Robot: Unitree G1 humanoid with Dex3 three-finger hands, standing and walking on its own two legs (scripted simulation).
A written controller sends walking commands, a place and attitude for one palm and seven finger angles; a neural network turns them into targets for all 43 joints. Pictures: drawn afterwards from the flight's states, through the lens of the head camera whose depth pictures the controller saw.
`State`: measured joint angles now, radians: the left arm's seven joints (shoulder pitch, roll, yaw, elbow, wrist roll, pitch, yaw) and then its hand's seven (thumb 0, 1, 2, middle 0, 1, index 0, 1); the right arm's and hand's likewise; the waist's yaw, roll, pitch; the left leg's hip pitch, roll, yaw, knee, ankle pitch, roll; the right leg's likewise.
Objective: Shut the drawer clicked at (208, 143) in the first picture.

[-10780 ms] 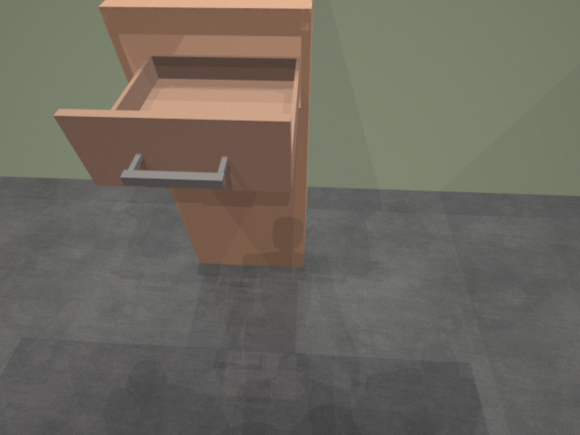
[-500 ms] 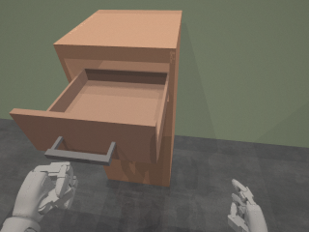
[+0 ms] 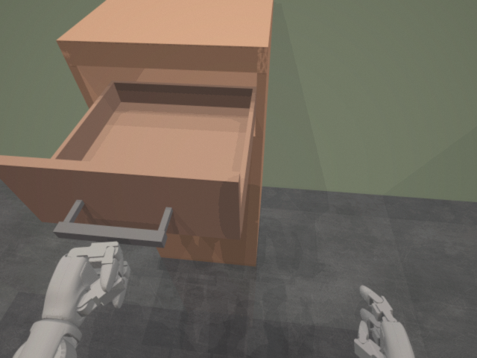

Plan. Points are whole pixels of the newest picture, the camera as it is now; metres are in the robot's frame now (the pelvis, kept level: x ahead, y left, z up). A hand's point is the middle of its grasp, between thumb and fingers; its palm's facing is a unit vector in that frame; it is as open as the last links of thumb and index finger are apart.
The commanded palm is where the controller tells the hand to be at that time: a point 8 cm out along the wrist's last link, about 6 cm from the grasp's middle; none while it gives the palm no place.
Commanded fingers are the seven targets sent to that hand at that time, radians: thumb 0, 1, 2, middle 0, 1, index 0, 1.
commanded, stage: bring the fist close to the handle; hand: left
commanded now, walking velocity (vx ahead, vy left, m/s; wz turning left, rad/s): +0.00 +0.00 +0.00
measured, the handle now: (116, 222) +0.30 +0.23 +0.09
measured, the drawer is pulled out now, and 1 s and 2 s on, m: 0.30 0.28 0.15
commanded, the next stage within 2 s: push the drawer shut in 0.36 s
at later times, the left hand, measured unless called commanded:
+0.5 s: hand (128, 282) +0.20 +0.17 +0.09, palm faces +0.01 -1.00 -0.08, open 3.3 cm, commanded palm +0.17 +0.23 +0.09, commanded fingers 0.00 0.90 0.90 -1.40 -1.60 -1.40 -1.60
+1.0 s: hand (138, 258) +0.24 +0.17 +0.09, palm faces +0.01 -1.00 -0.09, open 3.2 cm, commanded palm +0.23 +0.23 +0.09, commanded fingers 0.00 0.90 0.90 -1.40 -1.60 -1.40 -1.60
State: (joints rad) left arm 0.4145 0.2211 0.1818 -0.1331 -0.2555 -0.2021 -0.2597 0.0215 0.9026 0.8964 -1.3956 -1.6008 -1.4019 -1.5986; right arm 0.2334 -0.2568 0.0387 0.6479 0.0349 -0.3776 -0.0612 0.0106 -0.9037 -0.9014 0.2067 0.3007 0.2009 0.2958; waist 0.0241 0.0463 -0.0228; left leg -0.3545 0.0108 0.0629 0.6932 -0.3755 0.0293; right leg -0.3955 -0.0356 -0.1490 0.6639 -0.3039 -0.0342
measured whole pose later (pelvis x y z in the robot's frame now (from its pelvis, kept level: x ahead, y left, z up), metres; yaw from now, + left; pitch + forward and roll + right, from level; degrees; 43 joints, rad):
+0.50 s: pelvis +0.00 +0.00 +0.00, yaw +0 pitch +3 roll -1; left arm 0.47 0.20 0.14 -0.21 -0.24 -0.22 -0.22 0.02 0.90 0.90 -1.40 -1.60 -1.40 -1.60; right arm 0.23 -0.25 0.04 0.61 0.03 -0.35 -0.05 0.01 -0.90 -0.90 0.21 0.30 0.20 0.30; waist 0.03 0.06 -0.04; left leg -0.39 0.01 0.06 0.73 -0.40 0.03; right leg -0.43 -0.04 -0.15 0.70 -0.33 -0.03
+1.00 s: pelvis +0.00 -0.01 +0.00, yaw +1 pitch +3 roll +0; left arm 0.22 0.23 0.16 0.01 -0.25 -0.22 -0.24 0.01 0.87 0.93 -1.40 -1.60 -1.40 -1.60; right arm 0.23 -0.28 0.04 0.65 0.05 -0.32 -0.07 0.01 -0.91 -0.90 0.21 0.30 0.20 0.30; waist 0.03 0.06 -0.02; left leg -0.38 0.01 0.04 0.71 -0.37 0.02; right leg -0.42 -0.04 -0.16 0.69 -0.32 -0.05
